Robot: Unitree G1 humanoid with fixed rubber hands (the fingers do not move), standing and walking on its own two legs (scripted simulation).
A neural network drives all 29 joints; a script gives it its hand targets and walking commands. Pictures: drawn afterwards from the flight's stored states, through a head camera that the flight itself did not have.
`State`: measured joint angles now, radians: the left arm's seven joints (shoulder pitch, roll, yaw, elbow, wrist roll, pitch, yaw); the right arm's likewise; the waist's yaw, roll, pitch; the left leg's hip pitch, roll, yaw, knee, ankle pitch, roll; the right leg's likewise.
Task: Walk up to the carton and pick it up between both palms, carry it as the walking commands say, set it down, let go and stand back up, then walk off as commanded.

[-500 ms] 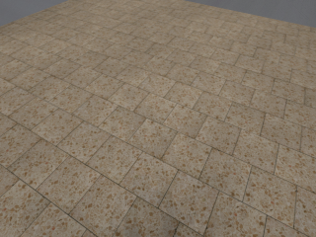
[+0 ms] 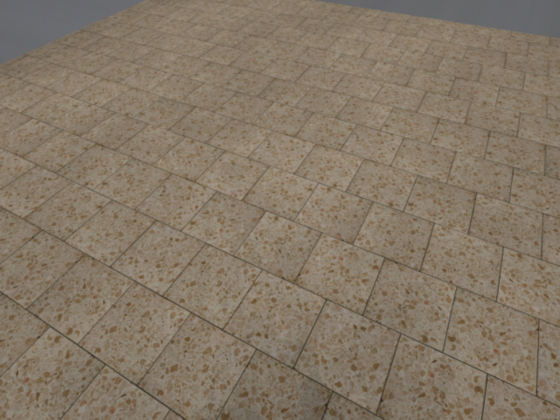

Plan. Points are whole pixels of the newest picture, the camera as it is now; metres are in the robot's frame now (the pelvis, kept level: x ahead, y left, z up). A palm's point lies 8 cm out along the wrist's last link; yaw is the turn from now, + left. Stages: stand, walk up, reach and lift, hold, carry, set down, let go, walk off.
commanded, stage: stand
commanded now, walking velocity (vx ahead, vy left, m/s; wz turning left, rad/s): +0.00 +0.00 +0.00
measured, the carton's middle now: out of the picture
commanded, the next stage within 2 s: walk off in 1.92 s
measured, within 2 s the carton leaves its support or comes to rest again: neither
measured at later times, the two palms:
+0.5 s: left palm out of the picture -0.03 +0.21 -0.16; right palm out of the picture -0.04 -0.18 -0.15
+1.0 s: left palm out of the picture -0.02 +0.23 -0.16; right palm out of the picture -0.02 -0.17 -0.15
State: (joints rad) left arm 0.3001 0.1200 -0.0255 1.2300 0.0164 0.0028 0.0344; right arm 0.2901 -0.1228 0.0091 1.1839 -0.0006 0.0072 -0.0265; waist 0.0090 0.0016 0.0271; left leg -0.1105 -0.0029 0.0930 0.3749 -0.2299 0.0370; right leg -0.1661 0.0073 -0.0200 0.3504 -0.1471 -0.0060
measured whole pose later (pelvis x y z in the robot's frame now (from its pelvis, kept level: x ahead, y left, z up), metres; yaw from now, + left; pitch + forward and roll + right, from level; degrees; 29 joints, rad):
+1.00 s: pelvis +0.02 +0.03 +0.00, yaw +0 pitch -1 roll +0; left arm 0.31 0.11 -0.03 1.23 0.01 -0.01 0.05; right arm 0.32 -0.11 -0.01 1.20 -0.01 -0.02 -0.03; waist -0.01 -0.02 0.03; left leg -0.08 -0.07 0.11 0.34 -0.25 0.08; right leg -0.17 -0.05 0.00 0.40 -0.20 0.05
